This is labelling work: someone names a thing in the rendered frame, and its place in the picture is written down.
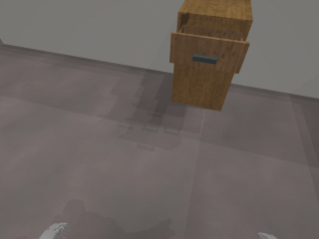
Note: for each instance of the drawer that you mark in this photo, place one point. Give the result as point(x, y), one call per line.
point(226, 44)

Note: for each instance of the cabinet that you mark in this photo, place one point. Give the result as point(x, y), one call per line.
point(200, 87)

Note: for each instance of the handle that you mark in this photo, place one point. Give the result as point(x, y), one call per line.
point(204, 59)

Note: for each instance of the left robot hand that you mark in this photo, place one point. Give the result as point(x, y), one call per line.
point(54, 231)

